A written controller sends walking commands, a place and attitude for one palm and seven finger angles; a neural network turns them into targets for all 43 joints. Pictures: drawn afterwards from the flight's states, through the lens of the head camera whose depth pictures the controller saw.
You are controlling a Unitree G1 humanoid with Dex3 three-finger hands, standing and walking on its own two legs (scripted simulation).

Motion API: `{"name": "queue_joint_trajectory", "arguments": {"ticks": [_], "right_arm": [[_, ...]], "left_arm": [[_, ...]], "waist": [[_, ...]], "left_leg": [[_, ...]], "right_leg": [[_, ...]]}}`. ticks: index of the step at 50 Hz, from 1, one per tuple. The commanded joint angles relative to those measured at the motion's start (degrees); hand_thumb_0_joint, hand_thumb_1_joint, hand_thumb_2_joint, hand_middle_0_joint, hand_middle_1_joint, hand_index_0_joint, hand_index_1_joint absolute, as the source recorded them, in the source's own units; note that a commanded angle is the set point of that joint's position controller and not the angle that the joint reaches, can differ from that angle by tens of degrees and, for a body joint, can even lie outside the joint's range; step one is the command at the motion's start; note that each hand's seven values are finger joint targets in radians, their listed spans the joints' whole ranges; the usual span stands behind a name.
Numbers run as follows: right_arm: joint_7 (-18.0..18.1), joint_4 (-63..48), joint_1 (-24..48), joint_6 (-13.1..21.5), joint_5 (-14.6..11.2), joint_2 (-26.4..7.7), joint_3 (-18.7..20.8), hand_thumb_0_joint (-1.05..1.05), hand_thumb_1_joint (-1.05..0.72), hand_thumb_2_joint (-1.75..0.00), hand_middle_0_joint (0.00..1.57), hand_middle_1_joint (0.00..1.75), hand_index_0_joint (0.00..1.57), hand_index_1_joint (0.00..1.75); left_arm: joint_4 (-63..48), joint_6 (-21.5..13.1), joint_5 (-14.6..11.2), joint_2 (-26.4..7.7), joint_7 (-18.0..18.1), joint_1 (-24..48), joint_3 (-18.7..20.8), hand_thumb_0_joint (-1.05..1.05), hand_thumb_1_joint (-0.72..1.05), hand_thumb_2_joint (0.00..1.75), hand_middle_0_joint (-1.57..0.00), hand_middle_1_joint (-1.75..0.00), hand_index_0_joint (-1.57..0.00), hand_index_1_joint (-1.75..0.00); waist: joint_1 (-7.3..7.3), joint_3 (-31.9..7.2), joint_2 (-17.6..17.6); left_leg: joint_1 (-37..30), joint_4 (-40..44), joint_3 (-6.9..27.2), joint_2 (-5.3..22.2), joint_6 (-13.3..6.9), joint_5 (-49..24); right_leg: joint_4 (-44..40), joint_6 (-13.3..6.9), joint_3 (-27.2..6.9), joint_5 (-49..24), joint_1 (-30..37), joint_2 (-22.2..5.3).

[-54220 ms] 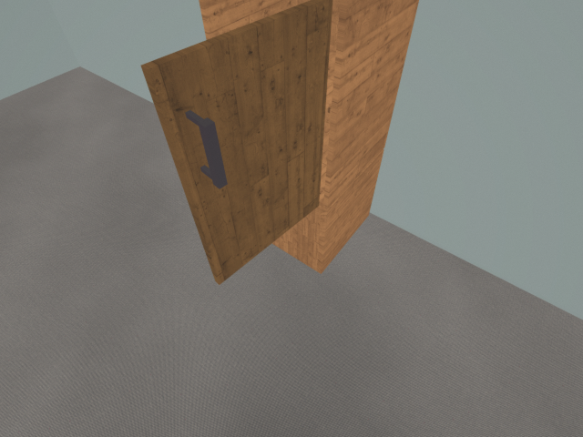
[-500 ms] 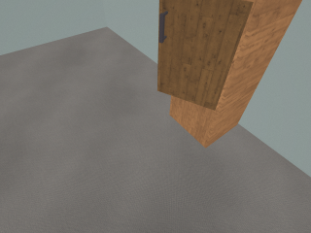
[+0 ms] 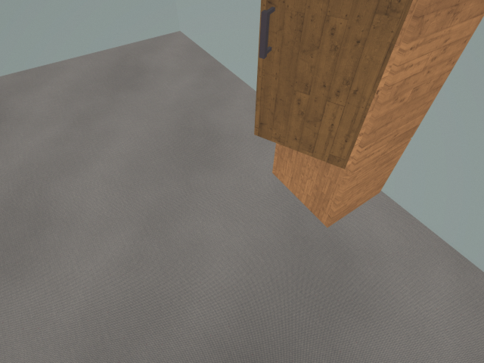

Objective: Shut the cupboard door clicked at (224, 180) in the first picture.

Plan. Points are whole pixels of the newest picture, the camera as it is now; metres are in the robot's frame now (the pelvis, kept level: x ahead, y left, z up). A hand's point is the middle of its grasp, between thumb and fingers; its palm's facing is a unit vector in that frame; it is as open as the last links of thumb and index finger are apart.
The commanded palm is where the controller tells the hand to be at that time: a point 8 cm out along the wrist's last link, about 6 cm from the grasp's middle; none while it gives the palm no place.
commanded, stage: walk to a spot facing it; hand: left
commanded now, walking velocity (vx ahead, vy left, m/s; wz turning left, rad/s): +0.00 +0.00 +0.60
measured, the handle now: (267, 33) +0.99 -0.04 +0.09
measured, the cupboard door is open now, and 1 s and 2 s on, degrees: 26 26 26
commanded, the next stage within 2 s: turn to face it in 1.70 s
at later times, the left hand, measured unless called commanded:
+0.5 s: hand out of the picture +0.07 +0.24 -0.15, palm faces +0.27 -0.93 -0.23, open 7.4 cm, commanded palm none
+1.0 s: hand out of the picture +0.04 +0.15 -0.17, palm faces +0.66 -0.72 -0.23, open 7.4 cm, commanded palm none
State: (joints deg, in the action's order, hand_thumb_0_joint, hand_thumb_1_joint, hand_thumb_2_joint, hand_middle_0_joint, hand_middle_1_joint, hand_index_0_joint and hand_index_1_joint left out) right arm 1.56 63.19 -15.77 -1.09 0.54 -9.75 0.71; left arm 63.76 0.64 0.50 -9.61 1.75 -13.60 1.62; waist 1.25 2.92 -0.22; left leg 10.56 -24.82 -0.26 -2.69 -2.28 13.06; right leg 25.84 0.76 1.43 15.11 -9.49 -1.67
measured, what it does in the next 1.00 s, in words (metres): walks ahead, turning left: right foot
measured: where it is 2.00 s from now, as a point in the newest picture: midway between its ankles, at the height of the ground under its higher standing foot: (210, 339)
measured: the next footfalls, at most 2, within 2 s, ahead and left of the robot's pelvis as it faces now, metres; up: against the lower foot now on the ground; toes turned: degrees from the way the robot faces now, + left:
right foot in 0.64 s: +0.20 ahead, -0.11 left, +0.00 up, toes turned +25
left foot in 1.06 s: +0.23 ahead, +0.21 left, +0.00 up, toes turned +47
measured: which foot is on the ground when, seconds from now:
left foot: down 0.00-0.64, up 0.66-1.00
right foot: down 0.00-0.22, up 0.24-0.62, down 0.64-1.00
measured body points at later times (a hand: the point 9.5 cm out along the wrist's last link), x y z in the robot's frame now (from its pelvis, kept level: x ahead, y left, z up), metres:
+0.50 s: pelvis +0.03 +0.01 +0.00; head +0.07 +0.03 +0.45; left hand +0.06 +0.29 -0.14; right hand +0.10 -0.24 -0.14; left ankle +0.00 +0.10 -0.74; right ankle +0.09 -0.14 -0.68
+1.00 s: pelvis +0.19 +0.03 +0.00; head +0.25 +0.07 +0.44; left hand +0.01 +0.19 -0.15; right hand +0.46 -0.08 -0.14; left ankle +0.19 +0.19 -0.70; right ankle +0.17 -0.12 -0.74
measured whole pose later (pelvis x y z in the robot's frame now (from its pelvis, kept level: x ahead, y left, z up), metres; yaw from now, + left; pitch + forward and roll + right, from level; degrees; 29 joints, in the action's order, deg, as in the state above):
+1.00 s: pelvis +0.19 +0.03 +0.00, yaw +40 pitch +1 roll +2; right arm -2.4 50.8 -3.4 -2.5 1.3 -15.2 3.4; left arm 56.3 -2.0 1.5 -9.7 0.7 -20.8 2.4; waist -0.8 8.7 1.2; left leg 31.3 -42.9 -6.1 1.0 -0.5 15.6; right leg 25.3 2.3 14.1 22.9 -2.0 -7.7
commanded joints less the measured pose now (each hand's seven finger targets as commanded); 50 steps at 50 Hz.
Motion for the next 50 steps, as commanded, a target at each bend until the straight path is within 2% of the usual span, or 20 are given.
{"name": "queue_joint_trajectory", "arguments": {"ticks": [1, 4, 6, 9, 10, 11, 12, 14, 16, 20, 26, 30, 31, 32, 33, 34, 38, 41, 46, 50], "right_arm": [[-0.15, -4.96, -1.25, 0.15, 0.16, -6.85, 2.2, 0.0, -0.9, -0.9, 0.2, 0.3, 0.2, 0.3], [-0.62, -7.26, -0.89, -0.6, 0.27, -6.48, 2.97, 0.0, -0.9, -0.9, 0.2, 0.3, 0.2, 0.3], [-0.85, -8.7, 0.51, -1.2, 0.58, -6.02, 3.51, 0.0, -0.9, -0.9, 0.2, 0.3, 0.2, 0.3], [-1.8, -9.58, -1.82, -0.85, 0.31, -5.78, 3.64, 0.0, -0.9, -0.9, 0.2, 0.3, 0.2, 0.3], [-1.9, -9.26, -4.61, -0.48, 0.75, -7.86, 3.81, 0.0, -0.9, -0.9, 0.2, 0.3, 0.2, 0.3], [-1.56, -9.32, -7.77, -0.15, 1.93, -13.4, 4.94, 0.0, -0.9, -0.9, 0.2, 0.3, 0.2, 0.3], [-1.16, -8.66, -10.29, -0.38, 2.19, -15.11, 5.42, 0.0, -0.9, -0.9, 0.2, 0.3, 0.2, 0.3], [-0.7, -10.33, -6.68, 0.52, 1.8, -13.75, 4.89, 0.0, -0.9, -0.9, 0.2, 0.3, 0.2, 0.3], [-0.29, -11.51, -3.96, 1.6, 1.53, -12.94, 4.36, 0.0, -0.9, -0.9, 0.2, 0.3, 0.2, 0.3], [-0.11, -11.11, -5.78, 2.46, 1.07, -13.27, 4.52, 0.0, -0.9, -0.9, 0.2, 0.3, 0.2, 0.3], [-0.66, -11.45, -4.8, 2.07, 1.29, -14.45, 5.17, 0.0, -0.9, -0.9, 0.2, 0.3, 0.2, 0.3], [-0.93, -12.44, 0.11, 1.72, 0.85, -13.61, 5.23, 0.0, -0.9, -0.9, 0.2, 0.3, 0.2, 0.3], [-1.22, -13.28, 0.2, 1.98, 0.17, -10.0, 4.58, 0.0, -0.9, -0.9, 0.2, 0.3, 0.2, 0.3], [-1.24, -15.3, -0.02, 2.61, 0.04, -6.67, 3.88, 0.0, -0.9, -0.9, 0.2, 0.3, 0.2, 0.3], [-1.76, -15.44, 2.18, 2.42, 1.41, -9.04, 4.63, 0.0, -0.9, -0.9, 0.2, 0.3, 0.2, 0.3], [-1.82, -15.5, 0.83, 1.99, 1.3, -8.17, 4.7, 0.0, -0.9, -0.9, 0.2, 0.3, 0.2, 0.3], [-3.71, -13.25, 3.14, 0.89, 1.11, -6.35, 4.0, 0.0, -0.9, -0.9, 0.2, 0.3, 0.2, 0.3], [-4.1, -14.15, 6.56, 0.14, 0.86, -4.89, 3.35, 0.0, -0.9, -0.9, 0.2, 0.3, 0.2, 0.3], [-4.62, -17.14, 13.95, 0.1, 0.63, -4.53, 2.14, 0.0, -0.9, -0.9, 0.2, 0.3, 0.2, 0.3], [-3.75, -15.72, 4.48, 0.64, 0.9, -9.02, 3.12, 0.0, -0.9, -0.9, 0.2, 0.3, 0.2, 0.3]], "left_arm": [[-4.19, -0.27, 0.48, -8.72, 0.74, -2.89, 3.02, 0.0, 0.9, 0.9, -0.2, -0.3, -0.2, -0.3], [-6.55, -0.08, 0.72, -11.01, 0.81, -1.96, 3.94, 0.0, 0.9, 0.9, -0.2, -0.3, -0.2, -0.3], [-8.4, -0.12, 0.95, -11.73, 0.95, -0.11, 4.37, 0.0, 0.9, 0.9, -0.2, -0.3, -0.2, -0.3], [-10.75, -0.06, 1.29, -12.05, 0.63, 3.42, 4.92, 0.0, 0.9, 0.9, -0.2, -0.3, -0.2, -0.3], [-11.64, 0.42, 0.97, -11.49, 0.15, 3.43, 4.86, 0.0, 0.9, 0.9, -0.2, -0.3, -0.2, -0.3], [-13.35, 0.73, 0.41, -7.94, -0.57, 2.65, 4.37, 0.0, 0.9, 0.9, -0.2, -0.3, -0.2, -0.3], [-15.26, 1.2, 1.2, -8.69, -0.47, 6.78, 3.94, 0.0, 0.9, 0.9, -0.2, -0.3, -0.2, -0.3], [-15.77, 0.28, 1.66, -9.4, -1.24, 9.32, 4.14, 0.0, 0.9, 0.9, -0.2, -0.3, -0.2, -0.3], [-14.87, -0.55, 1.51, -9.45, -2.01, 7.03, 4.1, 0.0, 0.9, 0.9, -0.2, -0.3, -0.2, -0.3], [-16.07, -1.15, 1.37, -8.73, -2.72, 8.09, 3.65, 0.0, 0.9, 0.9, -0.2, -0.3, -0.2, -0.3], [-18.8, -1.45, 1.24, -8.8, -3.18, 11.04, 3.35, 0.0, 0.9, 0.9, -0.2, -0.3, -0.2, -0.3], [-15.9, -2.35, 1.2, -10.42, -2.94, 0.58, 4.21, 0.0, 0.9, 0.9, -0.2, -0.3, -0.2, -0.3], [-14.37, -3.19, 1.62, -14.7, -2.09, -5.74, 5.33, 0.0, 0.9, 0.9, -0.2, -0.3, -0.2, -0.3], [-13.98, -3.21, 2.01, -19.82, -1.22, -10.11, 6.36, 0.0, 0.9, 0.9, -0.2, -0.3, -0.2, -0.3], [-14.03, -2.42, 1.12, -18.68, -1.19, -8.42, 5.86, 0.0, 0.9, 0.9, -0.2, -0.3, -0.2, -0.3], [-14.73, -2.82, 1.29, -16.32, -0.59, -5.15, 5.88, 0.0, 0.9, 0.9, -0.2, -0.3, -0.2, -0.3], [-14.04, -4.52, 1.09, -8.77, -0.85, -1.46, 3.59, 0.0, 0.9, 0.9, -0.2, -0.3, -0.2, -0.3], [-11.58, -4.93, 1.13, -8.88, -0.43, -6.54, 3.41, 0.0, 0.9, 0.9, -0.2, -0.3, -0.2, -0.3], [-10.69, -4.29, 1.23, -10.58, 0.09, -9.16, 3.51, 0.0, 0.9, 0.9, -0.2, -0.3, -0.2, -0.3], [-12.54, -3.64, 0.75, -14.11, 0.03, -7.12, 4.49, 0.0, 0.9, 0.9, -0.2, -0.3, -0.2, -0.3]], "waist": [[-1.17, -0.13, 1.14], [-1.27, -1.7, 7.58], [-1.07, -0.7, 12.2], [1.37, -0.6, 7.3], [2.58, -1.08, -2.02], [3.68, -0.08, -20.37], [5.56, 0.2, -17.87], [2.65, 3.0, -7.51], [1.29, 1.18, -4.28], [1.97, -2.75, -5.34], [2.09, -1.21, -9.22], [-3.5, -3.07, -5.84], [-6.41, -5.3, 5.23], [-7.88, -7.55, 20.37], [-5.88, -2.76, 12.52], [-3.12, -1.43, 12.59], [-0.06, 1.58, 10.27], [-1.02, -0.14, 9.06], [-2.49, 0.7, 10.4], [2.82, -5.88, 10.24]], "left_leg": [[7.75, -0.7, 8.13, 6.52, -0.34, -8.98], [10.41, -10.78, 3.41, 3.06, 1.22, -4.87], [11.62, -21.08, -0.24, 3.27, 2.65, 10.72], [5.86, -11.67, -0.55, 6.53, 2.49, 10.38], [-0.01, -1.68, 5.27, 8.17, 0.2, 4.83], [-3.23, 8.03, 27.14, 19.51, -5.92, 5.77], [-0.43, 15.1, 35.91, 23.3, -9.59, 21.43], [4.06, 15.57, 34.21, 19.7, -7.69, 27.62], [1.08, 13.67, 28.01, 16.48, -7.5, 17.75], [-5.84, 11.67, 24.59, 14.01, -9.1, 9.54], [-0.87, 10.98, 24.71, 11.82, -8.91, 13.11], [14.61, 0.69, 20.86, 7.06, -5.62, 13.16], [27.73, -11.56, 15.67, 2.12, -2.75, 17.49], [35.18, -31.26, 4.21, -3.92, 0.78, 23.97], [35.74, -40.56, 5.83, -0.12, 0.87, 21.59], [36.21, -46.49, 6.14, 2.46, 0.86, 17.39], [29.98, -44.11, 1.88, 6.23, 3.15, 3.37], [29.83, -37.25, -1.87, 5.63, 3.67, 3.7], [24.57, -20.21, -6.5, 4.1, 2.5, 2.7], [4.56, -8.28, -9.08, -0.37, 0.15, -2.52]], "right_leg": [[-0.75, -3.0, -3.46, -6.07, 0.72, -7.69], [-3.35, -6.93, -6.65, -5.07, 0.58, -14.37], [-5.35, -10.95, -8.39, -8.96, -1.86, -20.29], [1.33, -7.07, -1.53, -7.14, -5.83, -19.6], [9.53, -2.77, 3.4, 3.59, -12.27, -14.06], [24.28, 2.43, 8.43, 18.06, -22.35, -3.66], [33.82, 1.48, 1.86, 20.93, -25.0, -1.51], [39.39, 0.87, -3.19, 10.3, -27.84, -2.94], [38.64, 2.06, -3.35, 4.96, -28.08, -3.0], [31.07, 3.19, -2.43, 4.05, -27.88, -1.59], [16.84, 3.69, -0.88, 3.7, -20.82, 0.38], [1.31, 3.06, 0.1, -0.4, 5.06, 2.66], [-7.25, 0.52, -11.6, 9.84, 19.73, -7.46], [-16.43, -6.06, -35.01, 24.75, 22.43, -25.03], [-17.68, -7.76, -33.78, 28.1, 14.07, -26.03], [-18.69, -8.32, -36.03, 34.18, 8.82, -26.11], [-13.5, -5.56, -4.71, -5.65, 2.46, -15.67], [-8.63, -4.46, 3.27, -33.45, 8.99, -15.0], [-4.16, -4.01, 7.2, -45.5, 11.85, -16.41], [12.47, -1.81, 11.46, -50.43, 8.25, -16.49]]}}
